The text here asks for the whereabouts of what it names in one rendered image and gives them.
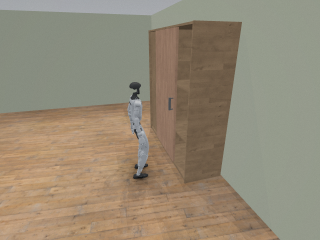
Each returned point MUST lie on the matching wardrobe door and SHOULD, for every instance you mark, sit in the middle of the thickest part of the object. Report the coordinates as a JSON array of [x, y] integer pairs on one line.
[[153, 58], [167, 45]]

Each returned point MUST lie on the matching robot right hand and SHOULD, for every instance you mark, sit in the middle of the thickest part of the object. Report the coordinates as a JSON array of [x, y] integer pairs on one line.
[[141, 142]]

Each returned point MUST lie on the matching left robot upper arm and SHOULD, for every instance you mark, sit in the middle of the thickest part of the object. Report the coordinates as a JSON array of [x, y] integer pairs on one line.
[[128, 109]]

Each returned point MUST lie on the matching right robot shin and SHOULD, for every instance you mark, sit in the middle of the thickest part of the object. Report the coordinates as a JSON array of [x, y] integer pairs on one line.
[[141, 163]]

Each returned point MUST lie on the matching robot right forearm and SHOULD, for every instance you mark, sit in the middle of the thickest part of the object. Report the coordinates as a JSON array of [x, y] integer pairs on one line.
[[137, 127]]

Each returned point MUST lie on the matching robot left forearm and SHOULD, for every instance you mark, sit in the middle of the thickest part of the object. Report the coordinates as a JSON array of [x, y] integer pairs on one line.
[[131, 121]]

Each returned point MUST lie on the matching right robot upper arm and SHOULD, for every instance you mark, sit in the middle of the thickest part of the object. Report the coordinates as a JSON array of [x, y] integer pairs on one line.
[[137, 105]]

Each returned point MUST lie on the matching robot right thigh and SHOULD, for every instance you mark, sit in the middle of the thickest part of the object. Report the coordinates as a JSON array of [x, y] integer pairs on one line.
[[145, 150]]

